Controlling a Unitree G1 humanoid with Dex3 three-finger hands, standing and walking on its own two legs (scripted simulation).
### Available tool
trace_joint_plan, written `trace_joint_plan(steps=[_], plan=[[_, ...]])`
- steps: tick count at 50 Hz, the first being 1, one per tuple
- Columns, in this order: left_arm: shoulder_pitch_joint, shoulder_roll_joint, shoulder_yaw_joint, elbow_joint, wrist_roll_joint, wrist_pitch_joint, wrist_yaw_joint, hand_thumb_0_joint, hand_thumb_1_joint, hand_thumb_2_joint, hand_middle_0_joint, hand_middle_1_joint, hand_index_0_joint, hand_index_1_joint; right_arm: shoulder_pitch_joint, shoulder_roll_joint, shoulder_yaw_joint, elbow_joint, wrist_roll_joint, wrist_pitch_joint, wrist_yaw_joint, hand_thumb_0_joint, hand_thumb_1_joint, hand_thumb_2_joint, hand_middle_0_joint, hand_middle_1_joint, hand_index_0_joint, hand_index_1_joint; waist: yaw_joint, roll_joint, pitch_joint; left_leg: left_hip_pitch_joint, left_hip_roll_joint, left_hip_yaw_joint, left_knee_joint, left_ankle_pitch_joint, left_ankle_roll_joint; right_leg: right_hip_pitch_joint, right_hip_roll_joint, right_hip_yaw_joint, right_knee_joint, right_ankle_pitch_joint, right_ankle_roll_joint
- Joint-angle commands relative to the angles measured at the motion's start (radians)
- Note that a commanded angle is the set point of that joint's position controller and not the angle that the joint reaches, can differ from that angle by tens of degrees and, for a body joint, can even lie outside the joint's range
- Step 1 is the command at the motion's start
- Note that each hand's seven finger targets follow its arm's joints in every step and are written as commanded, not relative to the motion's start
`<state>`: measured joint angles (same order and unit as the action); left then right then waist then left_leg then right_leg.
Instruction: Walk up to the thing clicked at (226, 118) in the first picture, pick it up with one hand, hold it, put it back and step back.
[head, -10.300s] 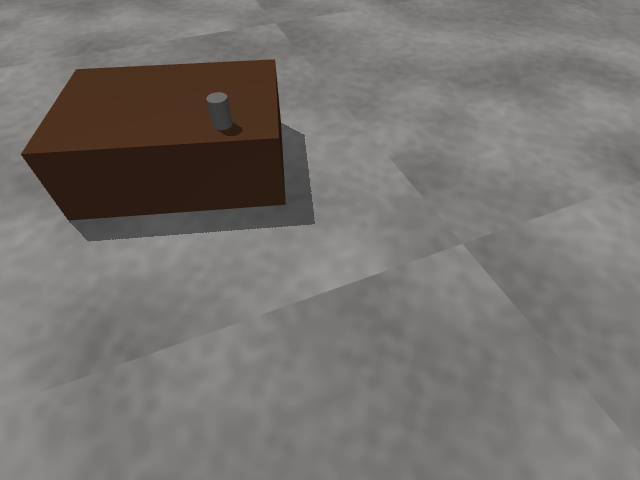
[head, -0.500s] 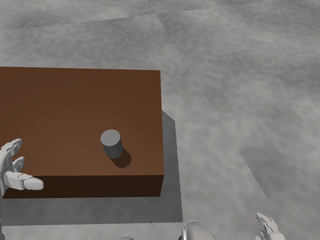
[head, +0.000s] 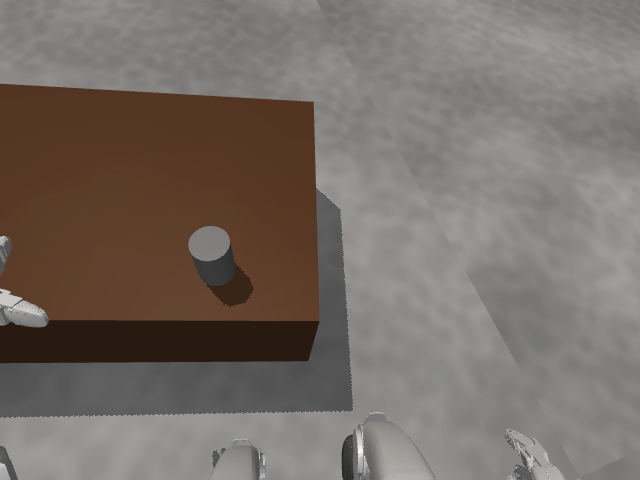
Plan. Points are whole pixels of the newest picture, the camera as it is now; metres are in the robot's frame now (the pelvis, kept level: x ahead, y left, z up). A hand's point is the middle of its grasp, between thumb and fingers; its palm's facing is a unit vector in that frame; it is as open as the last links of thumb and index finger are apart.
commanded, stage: go down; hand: left
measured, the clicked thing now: (213, 257) +0.54 +0.17 -0.29
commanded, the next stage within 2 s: none
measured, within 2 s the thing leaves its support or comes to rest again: neither
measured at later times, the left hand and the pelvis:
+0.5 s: hand (19, 235) +0.42 +0.36 +0.01, palm faces +0.13 -0.99 -0.09, open 17.5 cm; pelvis +0.01 +0.01 -0.01, yaw -1 degrees
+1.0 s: hand (16, 226) +0.43 +0.37 +0.01, palm faces +0.14 -0.99 -0.07, open 17.3 cm; pelvis +0.00 +0.00 -0.03, yaw +0 degrees
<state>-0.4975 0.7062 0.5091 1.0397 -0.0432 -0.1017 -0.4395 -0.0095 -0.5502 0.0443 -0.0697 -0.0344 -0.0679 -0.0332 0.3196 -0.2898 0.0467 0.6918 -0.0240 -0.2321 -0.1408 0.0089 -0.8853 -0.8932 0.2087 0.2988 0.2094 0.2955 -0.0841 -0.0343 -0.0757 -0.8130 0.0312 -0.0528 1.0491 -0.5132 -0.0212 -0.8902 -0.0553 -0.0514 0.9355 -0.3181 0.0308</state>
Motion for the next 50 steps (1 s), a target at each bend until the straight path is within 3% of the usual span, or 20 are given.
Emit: trace_joint_plan(steps=[1, 4, 5, 6, 7, 11, 16, 21, 22, 23, 24, 29, 35, 38, 39, 41, 45, 50], plan=[[-0.273, 0.326, 0.045, -0.083, -0.03, -0.064, -0.033, 0.0, -0.591, 0.035, -0.079, -0.039, -0.073, -0.043, 0.113, -0.187, -0.054, -0.076, 0.006, -0.028, -0.015, 0.0, -0.876, -0.891, 0.201, 0.3, 0.2, 0.3, 0.01, 0.169, -0.337, 0.067, -0.015, 0.025, -0.176, 0.237, 0.011, 0.248, 0.037, 0.006, -0.079, 0.078, -0.053], [-0.283, 0.361, 0.072, -0.02, -0.045, -0.089, -0.042, 0.0, -0.611, 0.028, -0.081, -0.042, -0.075, -0.047, 0.117, -0.196, -0.049, -0.076, 0.007, -0.024, -0.008, 0.0, -0.879, -0.892, 0.2, 0.3, 0.2, 0.3, 0.002, 0.112, -0.309, -0.024, -0.018, 0.027, -0.153, 0.221, 0.021, 0.249, 0.035, 0.01, -0.066, 0.067, -0.05], [-0.324, 0.419, 0.108, -0.075, -0.045, -0.109, -0.043, 0.0, -0.611, 0.031, -0.081, -0.042, -0.074, -0.048, 0.122, -0.196, -0.046, -0.077, 0.004, -0.022, -0.009, 0.0, -0.882, -0.893, 0.2, 0.3, 0.2, 0.3, 0.016, 0.139, -0.365, -0.002, -0.021, 0.033, -0.138, 0.257, 0.019, 0.265, 0.032, 0.016, -0.058, 0.1, -0.05], [-0.353, 0.425, 0.098, -0.067, -0.037, -0.117, -0.046, 0.0, -0.611, 0.033, -0.082, -0.038, -0.075, -0.044, 0.124, -0.197, -0.048, -0.08, 0.002, -0.019, -0.011, 0.0, -0.88, -0.893, 0.2, 0.3, 0.2, 0.3, 0.0, 0.125, -0.371, -0.009, -0.022, 0.036, -0.134, 0.239, 0.025, 0.271, 0.032, 0.023, -0.058, 0.094, -0.047], [-0.359, 0.439, 0.112, -0.062, -0.04, -0.131, -0.049, 0.0, -0.605, 0.042, -0.078, -0.04, -0.07, -0.047, 0.126, -0.198, -0.045, -0.076, 0.001, -0.018, -0.011, 0.0, -0.879, -0.893, 0.2, 0.3, 0.2, 0.3, 0.005, 0.135, -0.356, -0.024, -0.023, 0.036, -0.131, 0.241, 0.023, 0.262, 0.031, 0.022, -0.05, 0.095, -0.049], [-0.433, 0.505, 0.157, -0.137, -0.044, -0.172, -0.055, 0.0, -0.549, 0.043, -0.072, -0.026, -0.061, -0.034, 0.135, -0.205, -0.045, -0.066, -0.004, -0.012, -0.014, 0.0, -0.886, -0.895, 0.2, 0.3, 0.2, 0.3, 0.008, 0.215, -0.471, 0.063, -0.024, 0.033, -0.115, 0.294, 0.012, 0.247, 0.028, 0.025, -0.024, 0.132, -0.054], [-0.389, 0.494, 0.15, -0.077, -0.051, -0.164, -0.073, 0.0, -0.526, 0.056, -0.073, -0.022, -0.057, -0.034, 0.154, -0.216, -0.041, -0.048, -0.012, -0.001, -0.016, 0.0, -0.889, -0.897, 0.2, 0.3, 0.2, 0.3, 0.002, 0.239, -0.502, 0.106, -0.017, 0.015, -0.089, 0.417, 0.005, 0.214, 0.029, 0.019, -0.009, 0.192, -0.058], [-0.343, 0.464, 0.138, -0.023, -0.053, -0.149, -0.086, 0.0, -0.586, 0.045, -0.076, -0.026, -0.06, -0.04, 0.164, -0.216, -0.038, -0.047, -0.011, 0.01, -0.01, 0.0, -0.897, -0.899, 0.2, 0.3, 0.2, 0.3, 0.005, 0.23, -0.452, 0.107, -0.006, -0.003, -0.083, 0.495, -0.003, 0.151, 0.036, -0.003, 0.004, 0.207, -0.064], [-0.349, 0.469, 0.138, -0.032, -0.054, -0.15, -0.089, 0.0, -0.579, 0.049, -0.072, -0.028, -0.058, -0.04, 0.156, -0.214, -0.038, -0.053, -0.008, 0.011, -0.008, 0.0, -0.894, -0.898, 0.2, 0.3, 0.2, 0.3, 0.007, 0.23, -0.433, 0.097, -0.005, -0.003, -0.086, 0.475, -0.003, 0.141, 0.038, -0.005, 0.003, 0.191, -0.064], [-0.417, 0.496, 0.151, -0.124, -0.054, -0.155, -0.086, 0.0, -0.571, 0.051, -0.074, -0.033, -0.059, -0.046, 0.173, -0.211, -0.039, -0.057, -0.008, 0.015, -0.008, 0.0, -0.896, -0.898, 0.2, 0.3, 0.2, 0.3, 0.011, 0.236, -0.508, 0.113, -0.008, 0.001, -0.084, 0.479, 0.0, 0.19, 0.035, 0.004, 0.001, 0.215, -0.063], [-0.322, 0.449, 0.133, 0.029, -0.054, -0.139, -0.087, 0.0, -0.574, 0.045, -0.073, -0.024, -0.058, -0.036, 0.163, -0.212, -0.039, -0.056, -0.003, 0.015, -0.009, 0.0, -0.895, -0.898, 0.2, 0.3, 0.2, 0.3, -0.004, 0.18, -0.42, 0.059, -0.009, 0.003, -0.088, 0.428, 0.004, 0.176, 0.038, -0.002, -0.005, 0.185, -0.061], [-0.414, 0.495, 0.158, -0.077, -0.067, -0.166, -0.085, 0.0, -0.592, 0.032, -0.073, -0.025, -0.062, -0.035, 0.161, -0.211, -0.043, -0.056, -0.002, 0.019, -0.006, 0.0, -0.896, -0.898, 0.2, 0.3, 0.2, 0.3, 0.0, 0.187, -0.427, 0.029, -0.011, 0.006, -0.093, 0.351, 0.008, 0.175, 0.036, 0.007, 0.001, 0.145, -0.059], [-0.503, 0.53, 0.168, -0.125, -0.06, -0.191, -0.086, 0.0, -0.536, 0.05, -0.068, -0.024, -0.052, -0.036, 0.17, -0.21, -0.034, -0.043, -0.012, 0.019, -0.009, 0.0, -0.898, -0.899, 0.2, 0.3, 0.2, 0.3, -0.013, 0.238, -0.489, 0.079, -0.015, 0.008, -0.069, 0.394, 0.005, 0.17, 0.03, 0.016, 0.013, 0.176, -0.059], [-0.468, 0.522, 0.163, -0.059, -0.055, -0.185, -0.094, 0.0, -0.611, 0.092, -0.076, -0.053, -0.045, -0.084, 0.17, -0.216, -0.031, -0.04, -0.017, 0.021, -0.007, 0.0, -0.902, -0.902, 0.2, 0.3, 0.2, 0.3, -0.013, 0.25, -0.47, 0.094, -0.011, -0.004, -0.059, 0.442, -0.001, 0.116, 0.032, 0.003, 0.024, 0.177, -0.062], [-0.457, 0.489, 0.144, -0.029, -0.056, -0.184, -0.101, 0.0, -0.531, 0.072, -0.067, -0.033, -0.046, -0.051, 0.16, -0.212, -0.029, -0.041, -0.016, 0.023, -0.006, 0.0, -0.892, -0.899, 0.2, 0.3, 0.2, 0.3, -0.019, 0.265, -0.435, 0.088, -0.007, -0.01, -0.061, 0.422, -0.005, 0.074, 0.034, -0.002, 0.029, 0.15, -0.065], [-0.479, 0.513, 0.147, -0.038, -0.053, -0.184, -0.103, 0.0, -0.471, 0.074, -0.065, -0.025, -0.042, -0.043, 0.165, -0.216, -0.027, -0.048, -0.018, 0.025, -0.004, 0.0, -0.89, -0.897, 0.2, 0.3, 0.2, 0.3, -0.015, 0.25, -0.448, 0.07, -0.009, -0.006, -0.051, 0.415, -0.002, 0.091, 0.034, 0.002, 0.029, 0.154, -0.064], [-0.497, 0.532, 0.162, -0.022, -0.063, -0.193, -0.112, 0.0, -0.475, 0.064, -0.063, -0.027, -0.045, -0.041, 0.164, -0.216, -0.022, -0.055, -0.017, 0.027, 0.0, 0.0, -0.89, -0.897, 0.2, 0.3, 0.2, 0.3, -0.02, 0.229, -0.446, 0.004, -0.014, 0.002, -0.044, 0.357, 0.005, 0.123, 0.031, 0.007, 0.038, 0.144, -0.063], [-0.516, 0.572, 0.18, -0.007, -0.065, -0.208, -0.126, 0.0, -0.466, 0.065, -0.062, -0.024, -0.043, -0.039, 0.157, -0.221, -0.017, -0.057, -0.018, 0.028, 0.002, 0.0, -0.891, -0.897, 0.201, 0.3, 0.2, 0.3, -0.029, 0.238, -0.474, -0.003, -0.013, -0.007, -0.026, 0.37, 0.003, 0.099, 0.032, 0.002, 0.063, 0.149, -0.062]])
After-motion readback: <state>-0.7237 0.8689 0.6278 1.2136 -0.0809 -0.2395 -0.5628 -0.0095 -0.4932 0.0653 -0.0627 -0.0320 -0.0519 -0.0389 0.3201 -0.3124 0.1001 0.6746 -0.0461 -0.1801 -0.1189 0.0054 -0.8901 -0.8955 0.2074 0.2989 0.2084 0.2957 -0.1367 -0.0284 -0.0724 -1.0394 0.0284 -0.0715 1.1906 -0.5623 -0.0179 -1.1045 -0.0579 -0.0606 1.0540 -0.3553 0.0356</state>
